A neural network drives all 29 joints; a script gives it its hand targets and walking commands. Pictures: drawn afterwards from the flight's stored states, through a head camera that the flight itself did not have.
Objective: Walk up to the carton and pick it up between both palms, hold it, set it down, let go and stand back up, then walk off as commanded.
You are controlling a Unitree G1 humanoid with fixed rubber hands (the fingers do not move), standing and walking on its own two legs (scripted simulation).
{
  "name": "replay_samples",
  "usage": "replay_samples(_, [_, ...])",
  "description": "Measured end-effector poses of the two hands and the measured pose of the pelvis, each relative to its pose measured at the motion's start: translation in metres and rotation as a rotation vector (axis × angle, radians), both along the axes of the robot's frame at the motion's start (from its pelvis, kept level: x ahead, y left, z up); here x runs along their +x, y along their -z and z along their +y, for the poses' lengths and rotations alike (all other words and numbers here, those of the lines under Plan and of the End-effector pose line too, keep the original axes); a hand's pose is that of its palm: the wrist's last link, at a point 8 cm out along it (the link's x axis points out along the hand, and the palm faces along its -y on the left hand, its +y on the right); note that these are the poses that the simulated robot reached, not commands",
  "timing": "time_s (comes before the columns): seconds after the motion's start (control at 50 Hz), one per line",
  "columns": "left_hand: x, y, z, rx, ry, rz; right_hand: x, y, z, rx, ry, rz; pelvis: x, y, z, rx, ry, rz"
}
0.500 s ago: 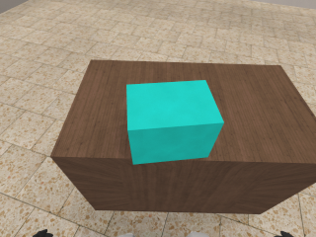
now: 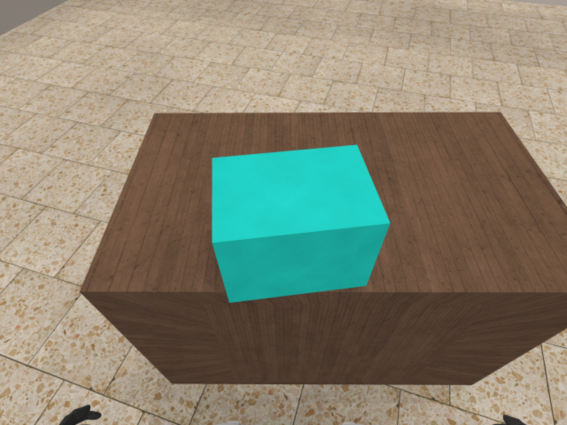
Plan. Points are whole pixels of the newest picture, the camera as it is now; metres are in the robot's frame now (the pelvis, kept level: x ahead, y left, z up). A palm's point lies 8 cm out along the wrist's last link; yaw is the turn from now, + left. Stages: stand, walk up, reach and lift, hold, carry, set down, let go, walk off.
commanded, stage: walk up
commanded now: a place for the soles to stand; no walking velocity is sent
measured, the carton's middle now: (292, 224) +0.44 +0.00 +0.00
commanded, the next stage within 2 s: none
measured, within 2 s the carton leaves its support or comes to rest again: neither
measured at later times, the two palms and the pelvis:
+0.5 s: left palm out of the picture +0.12 +0.34 -0.07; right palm out of the picture +0.11 -0.30 -0.07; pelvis +0.02 +0.03 +0.00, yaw -1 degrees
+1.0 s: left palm out of the picture +0.12 +0.37 -0.07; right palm out of the picture +0.11 -0.28 -0.07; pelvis +0.01 +0.05 +0.00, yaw +0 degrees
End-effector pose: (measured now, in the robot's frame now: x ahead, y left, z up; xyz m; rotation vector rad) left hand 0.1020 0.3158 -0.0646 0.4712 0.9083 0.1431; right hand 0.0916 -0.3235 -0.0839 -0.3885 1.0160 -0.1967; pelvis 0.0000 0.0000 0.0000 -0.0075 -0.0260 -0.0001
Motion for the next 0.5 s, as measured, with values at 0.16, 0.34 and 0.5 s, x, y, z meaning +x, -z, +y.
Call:
replay_samples(0.16, [0.012, 0.002, 0.003, -0.011, -0.004, 0.001, 0.009, -0.004, 0.005, -0.007, -0.003, -0.012, 0.008, -0.001, 0.005, -0.007, 0.002, 0.012])
replay_samples(0.34, [0.012, 0.0, 0.009, 0.002, 0.008, 0.006, 0.015, -0.002, 0.009, -0.002, 0.011, 0.001, 0.015, -0.001, 0.01, -0.003, 0.01, 0.023])
replay_samples(0.5, [0.022, 0.005, 0.027, -0.01, 0.003, 0.005, 0.018, -0.012, 0.023, -0.026, 0.012, -0.02, 0.019, -0.002, 0.026, -0.031, 0.015, 0.003])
